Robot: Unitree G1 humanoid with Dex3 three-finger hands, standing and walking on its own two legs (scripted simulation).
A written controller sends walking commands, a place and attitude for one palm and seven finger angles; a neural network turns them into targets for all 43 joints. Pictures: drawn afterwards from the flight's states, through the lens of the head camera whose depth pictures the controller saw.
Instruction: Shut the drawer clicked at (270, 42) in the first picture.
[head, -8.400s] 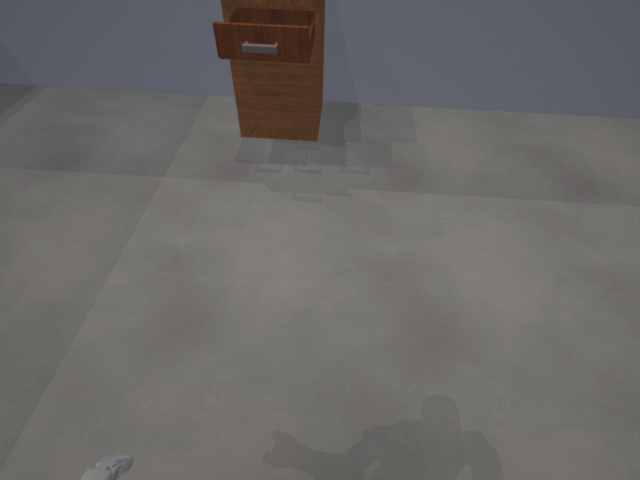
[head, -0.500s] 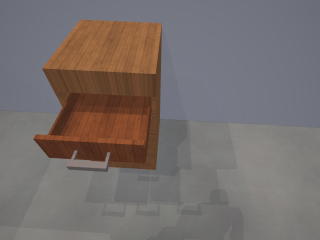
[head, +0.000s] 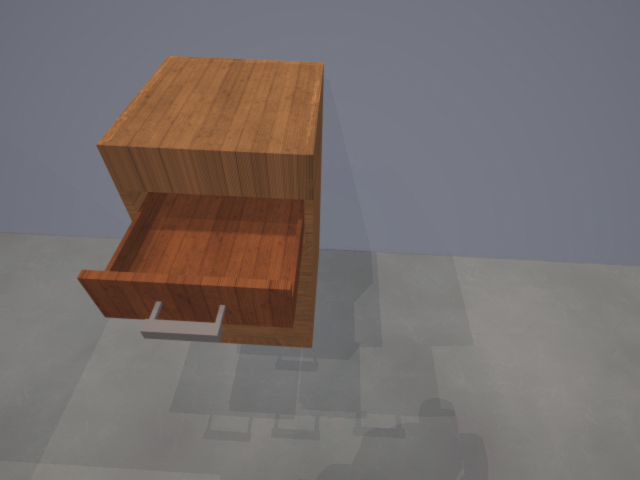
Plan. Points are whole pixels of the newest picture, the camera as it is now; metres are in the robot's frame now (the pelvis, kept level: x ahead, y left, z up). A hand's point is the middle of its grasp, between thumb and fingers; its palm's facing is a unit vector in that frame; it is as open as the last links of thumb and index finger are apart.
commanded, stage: shuffle to correct the standing spot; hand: left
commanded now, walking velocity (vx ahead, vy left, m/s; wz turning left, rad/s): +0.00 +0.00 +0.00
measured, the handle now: (186, 319) +0.42 +0.28 -0.16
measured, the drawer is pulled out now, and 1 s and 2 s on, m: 0.24 0.24 0.24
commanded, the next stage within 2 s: come to a stop and stand still in 0.38 s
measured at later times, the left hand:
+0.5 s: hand out of the picture +0.02 +0.22 -0.18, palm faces +0.01 -0.99 -0.16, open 7.4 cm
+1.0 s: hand out of the picture +0.10 +0.26 -0.19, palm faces +0.06 -0.98 -0.21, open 7.2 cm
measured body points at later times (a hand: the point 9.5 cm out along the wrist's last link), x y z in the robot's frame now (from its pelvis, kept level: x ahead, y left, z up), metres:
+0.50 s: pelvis +0.03 +0.06 +0.00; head +0.04 +0.06 +0.45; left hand +0.02 +0.27 -0.17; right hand -0.05 -0.16 -0.15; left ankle -0.02 +0.10 -0.74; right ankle +0.01 -0.08 -0.69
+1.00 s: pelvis +0.04 +0.08 -0.02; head +0.06 +0.09 +0.43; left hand +0.09 +0.32 -0.17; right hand +0.08 -0.16 -0.17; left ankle +0.06 +0.20 -0.74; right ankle +0.10 -0.04 -0.74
